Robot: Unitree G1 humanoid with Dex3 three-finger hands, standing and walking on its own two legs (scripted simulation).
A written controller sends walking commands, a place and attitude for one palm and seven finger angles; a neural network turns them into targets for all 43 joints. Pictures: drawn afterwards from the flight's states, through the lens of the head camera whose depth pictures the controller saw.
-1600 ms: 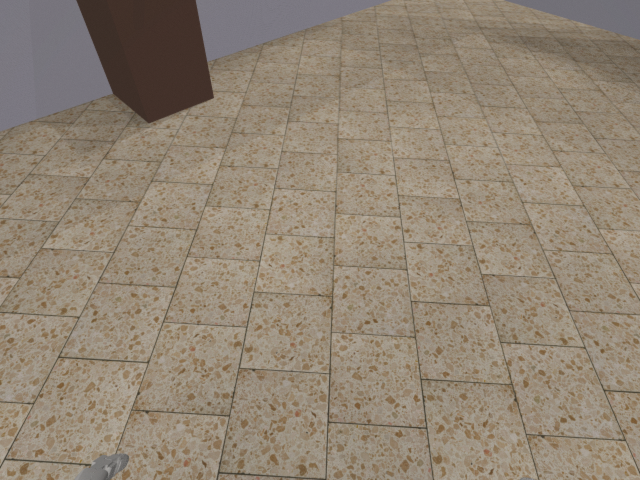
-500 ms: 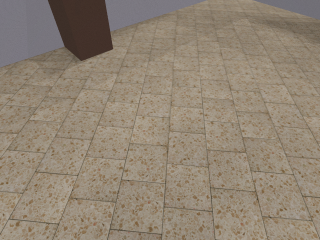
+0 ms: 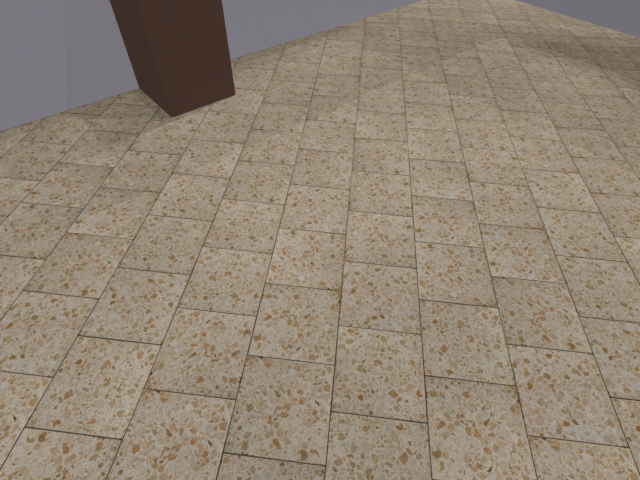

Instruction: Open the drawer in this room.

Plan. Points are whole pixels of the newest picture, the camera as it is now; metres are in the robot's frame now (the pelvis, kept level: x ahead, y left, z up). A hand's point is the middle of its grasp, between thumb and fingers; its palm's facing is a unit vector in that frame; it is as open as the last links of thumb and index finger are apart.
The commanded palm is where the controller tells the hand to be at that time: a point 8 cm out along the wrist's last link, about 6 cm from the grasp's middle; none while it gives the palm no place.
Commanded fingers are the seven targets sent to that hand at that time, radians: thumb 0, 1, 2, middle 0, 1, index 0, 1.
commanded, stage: stand and wait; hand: left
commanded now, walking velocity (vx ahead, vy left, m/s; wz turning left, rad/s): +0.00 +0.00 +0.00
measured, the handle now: out of the picture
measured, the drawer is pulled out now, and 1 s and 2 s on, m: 0.00 0.00 0.00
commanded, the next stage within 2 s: turn or walk to find it in 0.22 s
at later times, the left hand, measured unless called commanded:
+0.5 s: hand out of the picture +0.08 +0.23 -0.17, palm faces +0.04 -0.95 -0.30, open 7.4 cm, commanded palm none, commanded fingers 0.00 0.90 0.90 -0.20 -0.30 -0.20 -0.30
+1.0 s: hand out of the picture -0.02 +0.20 -0.18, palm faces +0.08 -0.97 -0.24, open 7.4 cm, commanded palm none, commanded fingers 0.00 0.90 0.90 -0.20 -0.30 -0.20 -0.30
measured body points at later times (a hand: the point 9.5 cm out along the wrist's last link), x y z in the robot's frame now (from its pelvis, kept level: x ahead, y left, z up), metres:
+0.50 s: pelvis +0.00 +0.00 -0.01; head +0.02 +0.00 +0.44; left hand +0.07 +0.28 -0.14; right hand +0.09 -0.27 -0.15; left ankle +0.01 +0.12 -0.74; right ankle +0.01 -0.12 -0.74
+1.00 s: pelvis -0.01 +0.00 +0.00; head +0.00 +0.01 +0.45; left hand -0.02 +0.25 -0.16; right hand +0.05 -0.26 -0.15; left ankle +0.01 +0.12 -0.74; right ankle +0.01 -0.12 -0.74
